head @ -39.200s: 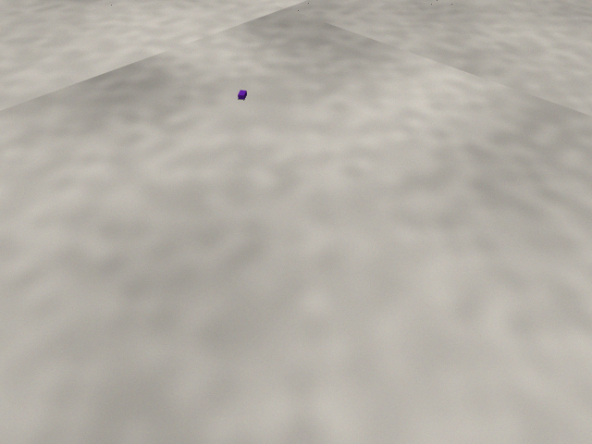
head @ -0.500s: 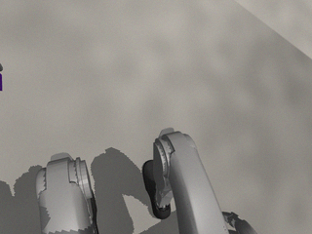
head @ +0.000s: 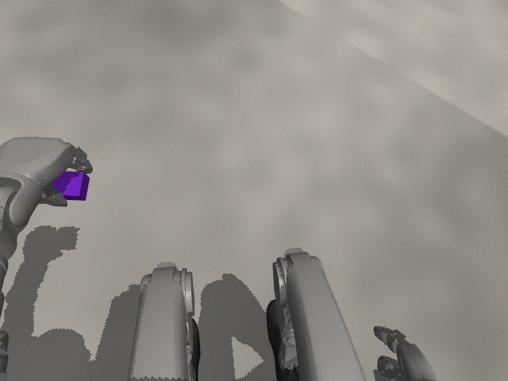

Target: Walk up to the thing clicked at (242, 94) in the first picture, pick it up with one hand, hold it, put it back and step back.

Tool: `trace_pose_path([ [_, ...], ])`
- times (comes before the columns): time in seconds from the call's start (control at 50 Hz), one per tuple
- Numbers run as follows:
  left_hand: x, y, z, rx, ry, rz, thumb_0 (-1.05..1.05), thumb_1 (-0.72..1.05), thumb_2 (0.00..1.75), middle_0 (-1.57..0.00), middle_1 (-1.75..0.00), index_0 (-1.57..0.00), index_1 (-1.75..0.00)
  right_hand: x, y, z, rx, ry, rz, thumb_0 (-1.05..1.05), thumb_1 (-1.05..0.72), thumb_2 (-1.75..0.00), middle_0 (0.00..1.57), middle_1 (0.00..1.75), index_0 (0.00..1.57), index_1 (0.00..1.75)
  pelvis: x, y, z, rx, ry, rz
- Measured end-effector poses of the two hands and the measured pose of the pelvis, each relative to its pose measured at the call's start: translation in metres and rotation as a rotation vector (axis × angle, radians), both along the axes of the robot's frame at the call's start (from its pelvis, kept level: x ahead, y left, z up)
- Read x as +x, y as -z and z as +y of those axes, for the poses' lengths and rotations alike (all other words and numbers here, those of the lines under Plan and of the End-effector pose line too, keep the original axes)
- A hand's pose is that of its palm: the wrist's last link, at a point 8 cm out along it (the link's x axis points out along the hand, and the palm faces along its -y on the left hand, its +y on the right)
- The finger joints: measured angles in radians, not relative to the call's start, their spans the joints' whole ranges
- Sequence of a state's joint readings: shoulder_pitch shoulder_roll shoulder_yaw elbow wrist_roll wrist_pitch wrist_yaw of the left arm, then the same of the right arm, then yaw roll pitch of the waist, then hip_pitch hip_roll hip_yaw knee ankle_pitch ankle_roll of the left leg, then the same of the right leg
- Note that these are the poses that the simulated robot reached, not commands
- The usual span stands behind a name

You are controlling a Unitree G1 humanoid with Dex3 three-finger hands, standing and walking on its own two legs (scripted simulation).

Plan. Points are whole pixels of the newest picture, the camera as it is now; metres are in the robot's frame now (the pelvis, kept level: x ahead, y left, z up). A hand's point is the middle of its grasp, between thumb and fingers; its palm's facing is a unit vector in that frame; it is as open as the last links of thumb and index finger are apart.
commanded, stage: lift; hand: left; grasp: from above
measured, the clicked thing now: (63, 185) +0.45 +0.28 -0.12
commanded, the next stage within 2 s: hold in 0.98 s
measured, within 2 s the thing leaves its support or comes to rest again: neither
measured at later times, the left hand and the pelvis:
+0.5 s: hand out of the picture +0.37 +0.24 +0.12, palm faces -0.46 -0.04 -0.89, open 7.0 cm; pelvis +0.02 -0.01 +0.18, yaw +2 degrees
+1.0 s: hand out of the picture +0.38 +0.23 +0.20, palm faces -0.46 -0.04 -0.89, open 7.0 cm; pelvis +0.06 -0.01 +0.26, yaw +1 degrees
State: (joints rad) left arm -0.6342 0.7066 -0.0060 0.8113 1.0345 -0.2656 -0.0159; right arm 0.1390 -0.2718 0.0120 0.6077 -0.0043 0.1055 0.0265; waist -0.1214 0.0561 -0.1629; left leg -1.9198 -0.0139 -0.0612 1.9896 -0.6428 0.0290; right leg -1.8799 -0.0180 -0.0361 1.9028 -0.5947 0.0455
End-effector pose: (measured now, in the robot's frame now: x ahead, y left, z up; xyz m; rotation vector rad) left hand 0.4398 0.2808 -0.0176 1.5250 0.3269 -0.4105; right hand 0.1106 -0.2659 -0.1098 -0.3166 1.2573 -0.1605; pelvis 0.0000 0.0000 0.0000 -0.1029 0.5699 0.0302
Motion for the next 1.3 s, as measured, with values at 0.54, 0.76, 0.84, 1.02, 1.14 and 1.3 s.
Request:
trace_pose_path([
  [0.54, -0.070, -0.201, -0.043, -0.024, -0.038, 0.008, -0.01, 0.51, 0.02, -0.93, -0.17, -0.98, -0.13, 0.009, -0.193, -0.008, 0.015, 0.098, -0.187, 0.00, -0.92, -0.90, 0.20, 0.30, 0.20, 0.30, 0.027, -0.192, -0.011, 0.065, 0.001, -0.260],
  [0.76, -0.058, -0.241, -0.052, 0.000, -0.033, -0.026, -0.01, 0.51, 0.03, -0.92, -0.20, -0.96, -0.15, 0.022, -0.230, -0.006, 0.031, 0.108, -0.199, 0.01, -0.92, -0.90, 0.20, 0.30, 0.20, 0.30, 0.046, -0.232, -0.008, 0.077, 0.011, -0.324],
  [0.84, -0.052, -0.255, -0.051, 0.008, -0.052, -0.024, -0.01, 0.51, 0.04, -0.91, -0.21, -0.96, -0.16, 0.027, -0.240, -0.002, 0.046, 0.115, -0.203, 0.01, -0.92, -0.90, 0.20, 0.30, 0.20, 0.30, 0.052, -0.243, -0.007, 0.080, 0.014, -0.342],
  [1.02, -0.050, -0.277, -0.053, -0.011, -0.055, 0.017, 0.00, 0.51, 0.04, -0.91, -0.21, -0.96, -0.15, 0.042, -0.260, 0.003, 0.060, 0.117, -0.223, 0.01, -0.92, -0.90, 0.20, 0.30, 0.20, 0.30, 0.065, -0.263, -0.005, 0.086, 0.021, -0.383],
  [1.14, -0.051, -0.286, -0.055, -0.015, -0.028, 0.031, 0.00, 0.51, 0.03, -0.91, -0.20, -0.97, -0.14, 0.057, -0.268, 0.005, 0.059, 0.100, -0.235, 0.01, -0.92, -0.89, 0.20, 0.30, 0.20, 0.30, 0.071, -0.271, -0.005, 0.090, 0.021, -0.399],
  [1.3, -0.046, -0.305, -0.054, -0.005, -0.016, 0.006, 0.00, 0.51, 0.02, -0.92, -0.19, -0.98, -0.12, 0.078, -0.277, 0.005, 0.066, 0.085, -0.261, 0.01, -0.91, -0.89, 0.20, 0.30, 0.20, 0.30, 0.079, -0.279, -0.005, 0.093, 0.020, -0.424],
])
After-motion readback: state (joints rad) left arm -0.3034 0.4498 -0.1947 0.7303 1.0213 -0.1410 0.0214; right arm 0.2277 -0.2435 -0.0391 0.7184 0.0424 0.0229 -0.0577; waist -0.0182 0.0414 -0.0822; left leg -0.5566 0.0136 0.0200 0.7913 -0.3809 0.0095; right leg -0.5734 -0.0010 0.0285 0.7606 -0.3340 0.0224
